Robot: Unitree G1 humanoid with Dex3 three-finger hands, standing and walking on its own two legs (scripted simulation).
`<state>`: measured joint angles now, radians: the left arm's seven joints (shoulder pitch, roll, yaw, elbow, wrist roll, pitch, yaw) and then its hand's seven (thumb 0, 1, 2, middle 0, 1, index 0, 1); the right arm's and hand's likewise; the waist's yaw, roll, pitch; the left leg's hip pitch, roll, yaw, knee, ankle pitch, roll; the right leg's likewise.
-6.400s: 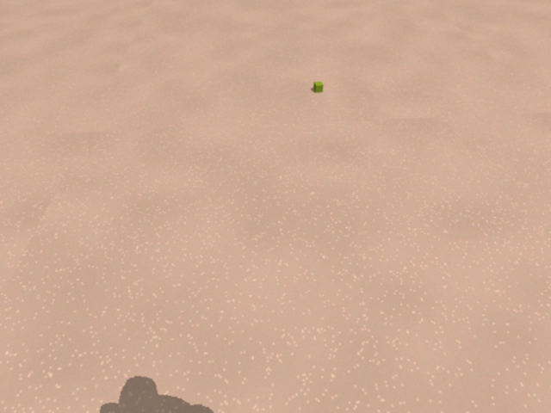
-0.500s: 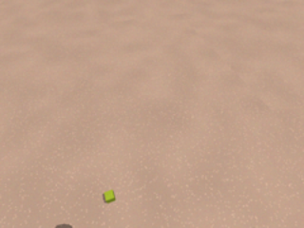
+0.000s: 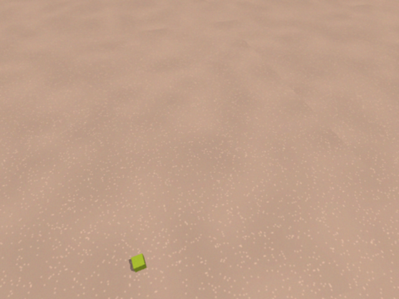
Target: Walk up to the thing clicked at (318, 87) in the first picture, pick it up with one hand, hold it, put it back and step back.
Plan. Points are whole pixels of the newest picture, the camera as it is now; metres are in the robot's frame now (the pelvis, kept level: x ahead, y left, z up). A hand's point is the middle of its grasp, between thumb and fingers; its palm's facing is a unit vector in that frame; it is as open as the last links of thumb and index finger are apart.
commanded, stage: walk up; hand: left
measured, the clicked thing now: (138, 262) +0.42 +0.29 -0.76
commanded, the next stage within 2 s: stand in 0.20 s
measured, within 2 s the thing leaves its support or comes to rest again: neither
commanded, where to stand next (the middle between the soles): +0.05 +0.00 m, yaw -1 degrees
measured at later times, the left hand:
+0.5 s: hand out of the picture +0.08 +0.25 -0.16, palm faces -0.02 -0.94 -0.34, open 7.4 cm
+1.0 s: hand out of the picture +0.12 +0.24 -0.16, palm faces -0.02 -0.94 -0.34, open 7.4 cm
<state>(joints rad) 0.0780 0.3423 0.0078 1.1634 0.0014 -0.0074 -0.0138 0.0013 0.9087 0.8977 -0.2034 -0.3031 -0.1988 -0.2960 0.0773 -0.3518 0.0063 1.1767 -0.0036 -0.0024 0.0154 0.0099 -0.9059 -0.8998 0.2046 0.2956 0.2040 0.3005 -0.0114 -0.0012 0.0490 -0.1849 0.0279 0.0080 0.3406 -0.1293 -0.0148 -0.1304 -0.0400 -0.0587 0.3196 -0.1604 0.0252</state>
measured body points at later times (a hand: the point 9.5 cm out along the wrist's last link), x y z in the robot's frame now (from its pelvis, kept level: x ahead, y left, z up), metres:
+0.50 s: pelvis +0.02 +0.00 +0.00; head +0.02 +0.00 +0.45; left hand +0.08 +0.30 -0.13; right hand +0.10 -0.30 -0.13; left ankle +0.04 +0.13 -0.75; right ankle +0.01 -0.13 -0.75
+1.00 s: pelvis +0.04 -0.01 +0.00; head +0.05 -0.01 +0.45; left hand +0.12 +0.29 -0.13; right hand +0.12 -0.31 -0.13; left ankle +0.04 +0.13 -0.75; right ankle +0.01 -0.13 -0.75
